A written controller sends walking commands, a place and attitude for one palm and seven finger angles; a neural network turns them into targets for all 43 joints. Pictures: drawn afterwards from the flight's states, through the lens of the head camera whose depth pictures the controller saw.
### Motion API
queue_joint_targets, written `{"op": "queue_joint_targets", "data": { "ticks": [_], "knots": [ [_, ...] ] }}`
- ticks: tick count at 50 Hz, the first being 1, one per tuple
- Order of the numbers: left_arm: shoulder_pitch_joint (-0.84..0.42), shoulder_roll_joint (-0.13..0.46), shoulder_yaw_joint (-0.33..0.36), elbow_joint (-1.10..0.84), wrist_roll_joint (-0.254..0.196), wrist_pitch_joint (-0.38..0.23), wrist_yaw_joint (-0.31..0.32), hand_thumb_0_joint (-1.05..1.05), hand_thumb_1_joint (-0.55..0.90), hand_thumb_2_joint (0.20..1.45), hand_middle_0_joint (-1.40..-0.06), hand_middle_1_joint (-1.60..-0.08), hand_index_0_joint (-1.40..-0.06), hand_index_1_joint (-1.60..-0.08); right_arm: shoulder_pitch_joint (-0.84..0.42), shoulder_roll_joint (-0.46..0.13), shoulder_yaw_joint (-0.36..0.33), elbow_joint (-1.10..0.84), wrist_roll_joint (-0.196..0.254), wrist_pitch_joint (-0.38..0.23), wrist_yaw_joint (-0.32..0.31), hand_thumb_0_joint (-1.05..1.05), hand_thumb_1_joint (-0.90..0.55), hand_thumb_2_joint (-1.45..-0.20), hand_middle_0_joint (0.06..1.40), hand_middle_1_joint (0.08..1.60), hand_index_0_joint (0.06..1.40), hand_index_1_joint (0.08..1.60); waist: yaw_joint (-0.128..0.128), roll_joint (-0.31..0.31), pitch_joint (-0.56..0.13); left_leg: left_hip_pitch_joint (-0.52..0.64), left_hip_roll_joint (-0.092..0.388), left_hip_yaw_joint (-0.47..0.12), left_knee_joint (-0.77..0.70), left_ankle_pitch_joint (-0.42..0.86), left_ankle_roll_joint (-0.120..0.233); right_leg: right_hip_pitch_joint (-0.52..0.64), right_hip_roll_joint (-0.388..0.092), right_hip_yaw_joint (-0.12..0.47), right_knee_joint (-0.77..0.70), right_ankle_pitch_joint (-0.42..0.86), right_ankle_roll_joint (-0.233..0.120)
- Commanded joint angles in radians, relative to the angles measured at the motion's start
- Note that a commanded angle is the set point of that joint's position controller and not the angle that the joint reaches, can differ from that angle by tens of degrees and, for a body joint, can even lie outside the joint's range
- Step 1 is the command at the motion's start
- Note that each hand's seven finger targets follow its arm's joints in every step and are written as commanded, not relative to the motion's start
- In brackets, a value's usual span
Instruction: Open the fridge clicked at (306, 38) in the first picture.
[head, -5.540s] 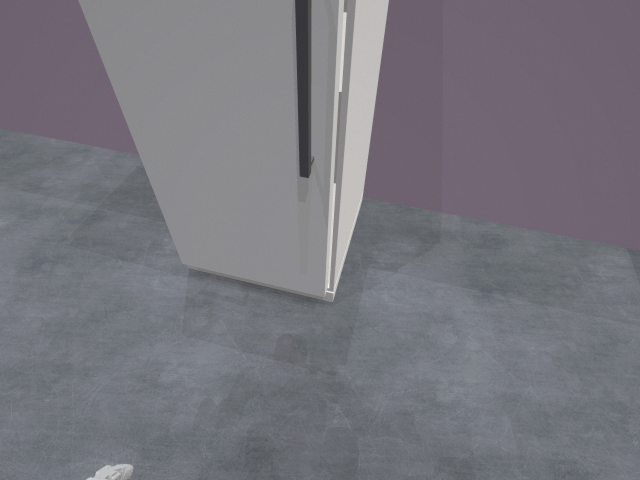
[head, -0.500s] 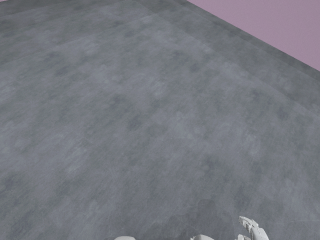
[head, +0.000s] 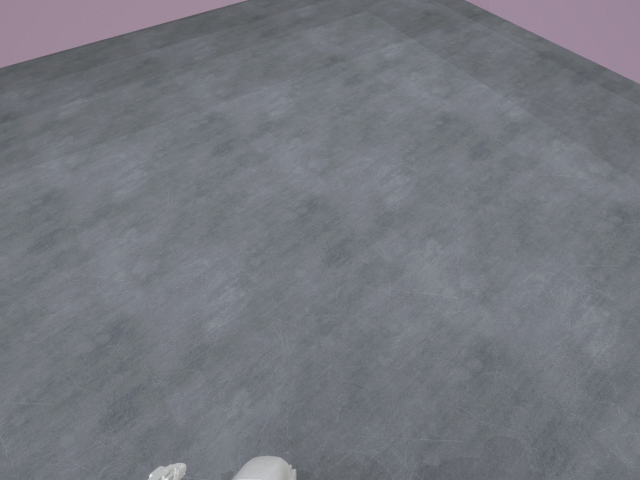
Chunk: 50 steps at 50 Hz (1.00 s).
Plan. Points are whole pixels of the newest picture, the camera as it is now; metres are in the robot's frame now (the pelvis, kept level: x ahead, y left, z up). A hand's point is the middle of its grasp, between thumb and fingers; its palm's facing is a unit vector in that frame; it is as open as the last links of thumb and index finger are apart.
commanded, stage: walk to a spot facing it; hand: right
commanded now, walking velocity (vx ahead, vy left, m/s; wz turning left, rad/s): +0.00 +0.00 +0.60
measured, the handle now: out of the picture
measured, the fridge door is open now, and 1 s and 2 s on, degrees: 0 0 0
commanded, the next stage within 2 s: turn to face it in 1.14 s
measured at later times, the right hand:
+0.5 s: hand (419, 475) +0.16 -0.11 -0.15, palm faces -0.27 +0.93 -0.26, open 7.4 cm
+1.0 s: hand (418, 423) +0.23 -0.12 -0.18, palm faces -0.52 +0.84 -0.18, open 7.4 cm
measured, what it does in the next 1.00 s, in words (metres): steps on the spot, turning left: left foot, then right foot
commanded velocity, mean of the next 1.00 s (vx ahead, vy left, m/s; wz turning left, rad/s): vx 0.04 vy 0.00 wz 0.60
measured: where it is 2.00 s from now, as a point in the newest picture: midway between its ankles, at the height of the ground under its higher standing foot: outside the picture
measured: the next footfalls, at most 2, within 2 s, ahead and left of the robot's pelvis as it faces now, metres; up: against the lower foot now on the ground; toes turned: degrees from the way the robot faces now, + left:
left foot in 0.26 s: +0.00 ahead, +0.15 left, +0.00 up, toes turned +17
right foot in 0.70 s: +0.10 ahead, -0.06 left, +0.00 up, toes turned +18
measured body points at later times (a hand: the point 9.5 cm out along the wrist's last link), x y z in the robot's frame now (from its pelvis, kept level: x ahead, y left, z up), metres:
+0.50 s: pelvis +0.00 +0.05 +0.00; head +0.03 +0.07 +0.44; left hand -0.03 +0.31 -0.16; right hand +0.17 -0.16 -0.13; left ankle -0.04 +0.14 -0.74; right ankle +0.03 -0.10 -0.67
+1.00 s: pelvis +0.06 +0.01 +0.00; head +0.11 +0.00 +0.45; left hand -0.05 +0.23 -0.13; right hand +0.26 -0.17 -0.16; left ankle -0.03 +0.14 -0.66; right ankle +0.07 -0.07 -0.74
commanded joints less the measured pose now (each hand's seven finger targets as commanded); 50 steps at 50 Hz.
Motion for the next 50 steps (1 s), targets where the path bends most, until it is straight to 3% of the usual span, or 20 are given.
{"op": "queue_joint_targets", "data": {
  "ticks": [1, 8, 10, 11, 12, 13, 14, 15, 17, 19, 30, 33, 34, 35, 36, 37, 39, 42, 45, 50],
  "knots": [
    [0.092, 0.198, 0.071, -0.027, -0.003, -0.023, 0.013, 0.000, 0.900, 0.900, -0.200, -0.300, -0.200, -0.300, -0.074, -0.024, 0.005, -0.099, 0.009, -0.025, 0.008, 0.000, -0.900, -0.900, 0.200, 0.300, 0.200, 0.300, 0.059, -0.206, -0.097, -0.072, 0.045, 0.037, -0.102, -0.038, -0.014, 0.213, -0.270, 0.145, -0.154, 0.421, -0.094],
    [0.094, 0.235, 0.095, 0.010, 0.002, -0.010, -0.005, 0.000, 0.900, 0.900, -0.200, -0.300, -0.200, -0.300, -0.098, -0.009, 0.019, -0.105, 0.009, -0.039, 0.004, 0.000, -0.900, -0.900, 0.200, 0.300, 0.200, 0.300, 0.073, -0.269, -0.103, 0.087, 0.022, 0.119, -0.402, -0.060, 0.023, 0.176, -0.308, 0.051, -0.071, 0.474, -0.076],
    [0.075, 0.240, 0.097, 0.012, 0.000, -0.009, -0.008, 0.000, 0.900, 0.900, -0.200, -0.300, -0.200, -0.300, -0.045, -0.015, 0.017, -0.094, 0.010, -0.050, -0.001, 0.000, -0.900, -0.900, 0.200, 0.300, 0.200, 0.300, 0.037, -0.258, -0.135, 0.181, 0.009, 0.131, -0.570, 0.058, 0.044, 0.166, -0.300, 0.004, 0.011, 0.476, -0.035],
    [0.078, 0.231, 0.097, 0.011, -0.005, -0.008, -0.010, 0.000, 0.900, 0.900, -0.200, -0.300, -0.200, -0.300, -0.001, -0.042, 0.013, -0.078, 0.008, -0.060, -0.006, 0.000, -0.900, -0.900, 0.200, 0.300, 0.200, 0.300, 0.011, -0.196, -0.156, 0.311, 0.012, 0.130, -0.713, 0.199, 0.058, 0.096, -0.275, -0.029, 0.116, 0.421, 0.011],
    [0.102, 0.185, 0.086, -0.005, -0.012, -0.004, -0.017, 0.000, 0.900, 0.900, -0.200, -0.300, -0.200, -0.300, 0.061, -0.136, -0.001, -0.062, 0.000, -0.074, -0.017, 0.000, -0.900, -0.900, 0.200, 0.300, 0.200, 0.300, -0.024, 0.038, -0.188, 0.525, 0.168, -0.060, -0.802, 0.424, 0.114, -0.115, -0.209, -0.063, 0.304, 0.180, 0.077],
    [0.050, 0.109, 0.058, -0.059, -0.008, 0.003, -0.021, 0.000, 0.900, 0.900, -0.200, -0.300, -0.200, -0.300, 0.112, -0.240, -0.020, -0.048, 0.002, -0.081, -0.033, 0.000, -0.900, -0.900, 0.200, 0.300, 0.200, 0.300, -0.048, 0.293, -0.178, 0.578, 0.403, -0.372, -0.805, 0.804, 0.223, -0.385, -0.062, -0.028, 0.540, -0.345, 0.127],
    [-0.002, 0.133, 0.056, -0.072, -0.011, 0.021, -0.002, 0.000, 0.900, 0.900, -0.200, -0.300, -0.200, -0.300, 0.137, -0.237, -0.025, -0.041, 0.018, -0.072, -0.045, 0.000, -0.900, -0.900, 0.200, 0.300, 0.200, 0.300, -0.071, 0.207, -0.177, 0.504, 0.408, -0.334, -0.796, 0.821, 0.276, -0.382, -0.059, 0.131, 0.629, -0.362, 0.117],
    [-0.027, 0.124, 0.055, -0.069, -0.012, 0.023, 0.002, 0.000, 0.900, 0.900, -0.200, -0.300, -0.200, -0.300, 0.076, -0.220, -0.026, -0.048, 0.014, -0.070, -0.049, 0.000, -0.900, -0.900, 0.200, 0.300, 0.200, 0.300, -0.049, 0.226, -0.136, 0.472, 0.356, -0.326, -0.800, 0.733, 0.281, -0.418, -0.059, 0.162, 0.674, -0.320, 0.116],
    [-0.019, 0.143, 0.062, -0.037, -0.003, 0.027, -0.003, 0.000, 0.900, 0.900, -0.200, -0.300, -0.200, -0.300, -0.025, -0.147, 0.000, -0.073, 0.016, -0.070, -0.046, 0.000, -0.900, -0.900, 0.200, 0.300, 0.200, 0.300, -0.002, 0.122, -0.069, 0.386, 0.265, -0.211, -0.798, 0.641, 0.243, -0.386, -0.068, 0.178, 0.676, -0.171, 0.129],
    [0.025, 0.140, 0.061, -0.011, -0.001, 0.030, -0.006, 0.000, 0.900, 0.900, -0.200, -0.300, -0.200, -0.300, -0.060, -0.131, 0.008, -0.087, 0.016, -0.074, -0.043, 0.000, -0.900, -0.900, 0.200, 0.300, 0.200, 0.300, 0.021, 0.105, -0.086, 0.357, 0.217, -0.163, -0.797, 0.651, 0.224, -0.327, -0.050, 0.160, 0.630, -0.112, 0.140],
    [-0.054, 0.145, 0.051, -0.071, -0.006, 0.002, -0.015, 0.000, 0.900, 0.900, -0.200, -0.300, -0.200, -0.300, -0.012, -0.173, -0.005, -0.071, 0.006, -0.074, -0.029, 0.000, -0.900, -0.900, 0.200, 0.300, 0.200, 0.300, -0.021, 0.122, -0.068, 0.312, 0.205, -0.370, -0.860, 0.178, 0.264, -0.198, 0.028, 0.149, 0.277, -0.175, 0.119],
    [0.070, 0.139, 0.047, -0.040, -0.013, -0.011, -0.004, 0.000, 0.900, 0.900, -0.200, -0.300, -0.200, -0.300, -0.074, -0.159, -0.003, -0.080, 0.011, -0.066, -0.026, 0.000, -0.900, -0.900, 0.200, 0.300, 0.200, 0.300, 0.048, 0.112, -0.074, 0.193, 0.137, -0.349, -0.760, 0.202, 0.202, 0.032, 0.060, 0.120, 0.003, -0.041, 0.102],
    [0.126, 0.172, 0.048, -0.022, -0.012, -0.020, 0.005, 0.000, 0.900, 0.900, -0.200, -0.300, -0.200, -0.300, -0.073, -0.120, 0.006, -0.090, 0.019, -0.061, -0.025, 0.000, -0.900, -0.900, 0.200, 0.300, 0.200, 0.300, 0.067, 0.012, -0.096, 0.098, 0.068, -0.295, -0.662, 0.164, 0.155, 0.184, 0.010, 0.153, -0.126, 0.008, 0.088],
    [0.163, 0.272, 0.066, -0.019, 0.002, -0.024, 0.009, 0.000, 0.900, 0.900, -0.200, -0.300, -0.200, -0.300, -0.043, -0.047, 0.019, -0.111, 0.027, -0.053, -0.017, 0.000, -0.900, -0.900, 0.200, 0.300, 0.200, 0.300, 0.076, -0.295, -0.109, -0.093, -0.073, -0.158, -0.433, -0.063, 0.092, 0.295, -0.245, 0.436, -0.233, -0.090, 0.018],
    [0.164, 0.319, 0.070, -0.033, 0.002, -0.015, 0.005, 0.000, 0.900, 0.900, -0.200, -0.300, -0.200, -0.300, -0.036, -0.052, 0.016, -0.124, 0.016, -0.054, -0.012, 0.000, -0.900, -0.900, 0.200, 0.300, 0.200, 0.300, 0.071, -0.373, -0.078, -0.139, -0.063, -0.037, -0.203, -0.217, 0.057, 0.194, -0.426, 0.579, -0.301, -0.165, -0.072],
    [0.125, 0.267, 0.059, -0.029, 0.004, -0.020, 0.011, 0.000, 0.900, 0.900, -0.200, -0.300, -0.200, -0.300, -0.074, -0.087, 0.005, -0.102, -0.001, -0.048, -0.011, 0.000, -0.900, -0.900, 0.200, 0.300, 0.200, 0.300, 0.073, -0.285, -0.007, -0.111, -0.018, -0.079, -0.094, -0.151, 0.044, 0.068, -0.395, 0.556, -0.329, -0.158, -0.064],
    [0.039, 0.209, 0.039, -0.049, 0.002, -0.028, 0.013, 0.000, 0.900, 0.900, -0.200, -0.300, -0.200, -0.300, -0.042, -0.076, -0.002, -0.078, -0.002, -0.047, 0.006, 0.000, -0.900, -0.900, 0.200, 0.300, 0.200, 0.300, 0.021, -0.179, 0.026, -0.103, 0.019, -0.039, -0.001, -0.031, 0.033, 0.049, -0.300, 0.352, -0.279, 0.068, -0.043],
    [0.090, 0.181, 0.034, -0.024, -0.004, -0.037, 0.019, 0.000, 0.900, 0.900, -0.200, -0.300, -0.200, -0.300, -0.013, -0.035, 0.009, -0.056, 0.007, -0.040, 0.006, 0.000, -0.900, -0.900, 0.200, 0.300, 0.200, 0.300, 0.022, -0.194, -0.044, -0.093, 0.023, -0.005, 0.025, 0.025, 0.005, 0.169, -0.232, 0.152, -0.176, 0.538, -0.036],
    [0.132, 0.178, 0.045, 0.001, -0.008, -0.036, 0.019, 0.000, 0.900, 0.900, -0.200, -0.300, -0.200, -0.300, -0.030, -0.016, 0.013, -0.057, 0.008, -0.032, 0.005, 0.000, -0.900, -0.900, 0.200, 0.300, 0.200, 0.300, 0.033, -0.190, -0.063, -0.112, 0.026, 0.028, -0.006, 0.044, -0.004, 0.239, -0.233, 0.083, -0.140, 0.663, -0.048],
    [0.165, 0.172, 0.059, 0.038, -0.004, -0.027, 0.013, 0.000, 0.900, 0.900, -0.200, -0.300, -0.200, -0.300, -0.121, 0.001, 0.019, -0.080, 0.006, -0.026, 0.005, 0.000, -0.900, -0.900, 0.200, 0.300, 0.200, 0.300, 0.058, -0.205, -0.023, -0.095, 0.057, 0.070, -0.151, 0.043, -0.001, 0.230, -0.266, 0.036, -0.133, 0.614, -0.073]
  ]
}}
